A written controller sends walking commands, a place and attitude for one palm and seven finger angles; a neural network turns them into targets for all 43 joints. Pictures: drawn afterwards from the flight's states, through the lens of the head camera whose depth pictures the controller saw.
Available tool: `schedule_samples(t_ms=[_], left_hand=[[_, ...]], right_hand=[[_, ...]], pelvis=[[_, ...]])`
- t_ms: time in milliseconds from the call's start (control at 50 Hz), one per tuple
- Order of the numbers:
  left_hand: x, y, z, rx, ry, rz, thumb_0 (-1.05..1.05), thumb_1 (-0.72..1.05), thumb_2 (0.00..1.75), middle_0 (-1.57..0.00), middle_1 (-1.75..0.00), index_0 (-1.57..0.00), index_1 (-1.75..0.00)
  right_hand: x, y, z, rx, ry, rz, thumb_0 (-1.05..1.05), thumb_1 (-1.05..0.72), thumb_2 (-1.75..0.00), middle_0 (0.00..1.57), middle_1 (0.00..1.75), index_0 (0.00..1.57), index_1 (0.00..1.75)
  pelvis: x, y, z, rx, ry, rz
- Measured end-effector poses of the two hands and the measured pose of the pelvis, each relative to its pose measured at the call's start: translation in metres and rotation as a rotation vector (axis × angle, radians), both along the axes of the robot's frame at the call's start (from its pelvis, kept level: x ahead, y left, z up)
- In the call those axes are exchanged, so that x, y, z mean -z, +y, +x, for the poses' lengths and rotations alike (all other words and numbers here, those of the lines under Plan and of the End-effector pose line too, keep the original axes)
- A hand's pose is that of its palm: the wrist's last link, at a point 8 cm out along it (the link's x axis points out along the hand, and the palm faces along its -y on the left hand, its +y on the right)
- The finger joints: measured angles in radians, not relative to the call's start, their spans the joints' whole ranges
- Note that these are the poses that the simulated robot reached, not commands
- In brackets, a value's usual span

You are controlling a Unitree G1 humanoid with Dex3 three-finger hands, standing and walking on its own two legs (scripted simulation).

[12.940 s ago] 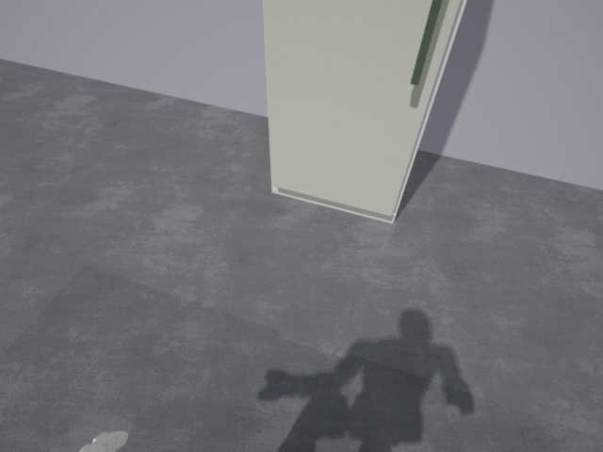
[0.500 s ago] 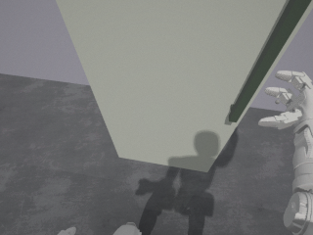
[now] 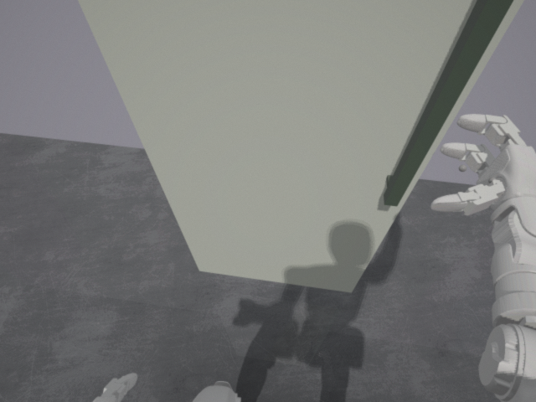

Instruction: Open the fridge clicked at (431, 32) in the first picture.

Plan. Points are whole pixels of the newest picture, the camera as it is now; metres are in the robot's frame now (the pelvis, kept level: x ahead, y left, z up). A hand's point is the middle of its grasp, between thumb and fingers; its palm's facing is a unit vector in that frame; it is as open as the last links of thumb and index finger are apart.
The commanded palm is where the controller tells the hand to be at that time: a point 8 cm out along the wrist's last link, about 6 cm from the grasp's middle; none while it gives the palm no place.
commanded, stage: move the hooked fingers beside the handle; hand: right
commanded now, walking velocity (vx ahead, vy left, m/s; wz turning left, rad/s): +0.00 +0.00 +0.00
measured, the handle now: (440, 89) +0.51 -0.17 +0.20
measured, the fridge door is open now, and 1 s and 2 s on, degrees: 0 0 0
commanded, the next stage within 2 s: feel for the door with the fingertips in 0.02 s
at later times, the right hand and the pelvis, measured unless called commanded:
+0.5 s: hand (432, 165) +0.44 -0.18 +0.12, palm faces +0.01 +1.00 +0.01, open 14.0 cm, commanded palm +0.42 -0.23 +0.12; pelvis +0.00 +0.00 +0.00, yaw +0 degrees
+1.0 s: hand (434, 154) +0.46 -0.18 +0.12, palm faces +0.01 +1.00 +0.00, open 13.6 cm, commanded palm +0.44 -0.24 +0.12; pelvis -0.01 +0.01 +0.00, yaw +0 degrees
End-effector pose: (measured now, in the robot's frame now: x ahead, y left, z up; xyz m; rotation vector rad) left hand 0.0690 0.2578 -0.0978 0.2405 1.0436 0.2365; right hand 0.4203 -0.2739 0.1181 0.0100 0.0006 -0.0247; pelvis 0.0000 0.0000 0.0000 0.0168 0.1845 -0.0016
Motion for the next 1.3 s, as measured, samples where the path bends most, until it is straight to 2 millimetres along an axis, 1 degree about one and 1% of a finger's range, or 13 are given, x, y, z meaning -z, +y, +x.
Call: schedule_samples(t_ms=[140, 280, 480, 560, 640, 720, 820, 980, 1080, 1200, 1300], left_hand=[[0.002, 0.001, -0.006, -0.006, 0.024, -0.003, 0.01, 0.91, 0.9, -0.21, -0.3, -0.2, -0.3], [0.002, 0.002, -0.008, -0.016, 0.029, -0.011, 0.01, 0.91, 0.9, -0.21, -0.3, -0.2, -0.3], [0.001, 0.001, 0.001, -0.012, -0.006, -0.029, 0.01, 0.91, 0.9, -0.21, -0.3, -0.2, -0.3], [0.002, 0.001, 0.005, -0.002, -0.019, -0.032, 0.01, 0.91, 0.9, -0.21, -0.3, -0.2, -0.3], [0.002, 0.003, 0.005, 0.001, -0.025, -0.027, 0.01, 0.91, 0.9, -0.21, -0.3, -0.2, -0.3], [0.003, 0.005, 0.0, -0.001, -0.013, -0.022, 0.01, 0.91, 0.9, -0.21, -0.3, -0.2, -0.3], [0.006, 0.01, -0.014, -0.015, 0.027, -0.014, 0.01, 0.91, 0.9, -0.21, -0.3, -0.2, -0.3], [0.008, 0.017, -0.041, -0.041, 0.101, 0.006, 0.01, 0.91, 0.9, -0.21, -0.3, -0.2, -0.3], [0.007, 0.017, -0.051, -0.054, 0.117, 0.011, 0.01, 0.91, 0.9, -0.21, -0.3, -0.2, -0.3], [0.006, 0.013, -0.053, -0.065, 0.1, 0.004, 0.01, 0.91, 0.9, -0.21, -0.3, -0.2, -0.3], [0.006, 0.007, -0.045, -0.058, 0.082, -0.009, 0.01, 0.91, 0.9, -0.21, -0.3, -0.2, -0.3]], right_hand=[[-0.003, 0.006, 0.005, -0.009, -0.007, -0.003, -0.01, 0.5, -0.3, 0.3, 1.2, 0.3, 1.2], [0.0, 0.019, 0.006, -0.015, 0.002, 0.002, -0.01, 0.5, -0.3, 0.3, 1.2, 0.3, 1.2], [-0.002, 0.04, -0.001, -0.011, -0.022, -0.003, -0.01, 0.5, -0.3, 0.3, 1.2, 0.3, 1.2], [0.001, 0.046, -0.001, -0.005, -0.002, -0.005, -0.01, 0.5, -0.3, 0.31, 1.2, 0.3, 1.2], [0.0, 0.046, 0.003, 0.01, 0.004, -0.014, -0.01, 0.5, -0.3, 0.31, 1.2, 0.3, 1.2], [-0.004, 0.045, 0.009, 0.012, -0.006, -0.018, -0.01, 0.5, -0.3, 0.31, 1.2, 0.3, 1.2], [-0.004, 0.042, 0.016, 0.004, 0.004, -0.014, -0.01, 0.5, -0.3, 0.31, 1.2, 0.31, 1.2], [-0.004, 0.037, 0.021, -0.009, -0.002, -0.013, -0.01, 0.5, -0.3, 0.36, 1.24, 0.36, 1.23], [-0.003, 0.036, 0.02, -0.015, -0.005, -0.005, -0.01, 0.5, -0.3, 0.37, 1.23, 0.37, 1.23], [0.002, 0.034, 0.017, -0.003, 0.009, -0.004, -0.01, 0.5, -0.3, 0.34, 1.21, 0.33, 1.21], [0.002, 0.038, 0.013, -0.009, -0.016, -0.002, -0.01, 0.5, -0.3, 0.32, 1.2, 0.31, 1.2]], pelvis=[[0.0, 0.0, 0.002, 0.001, 0.005, 0.0], [-0.001, 0.001, 0.005, -0.002, 0.003, -0.002], [-0.003, 0.003, 0.005, -0.004, -0.015, -0.004], [-0.002, 0.005, 0.002, 0.0, -0.021, -0.007], [-0.002, 0.007, -0.001, 0.002, -0.02, -0.009], [-0.001, 0.008, -0.003, 0.003, -0.014, -0.01], [0.001, 0.009, -0.005, 0.003, 0.0, -0.01], [0.002, 0.009, -0.008, 0.005, 0.017, -0.007], [0.003, 0.008, -0.01, 0.0, 0.021, -0.007], [0.002, 0.005, -0.01, -0.008, 0.018, -0.006], [0.002, 0.002, -0.008, -0.011, 0.014, -0.005]])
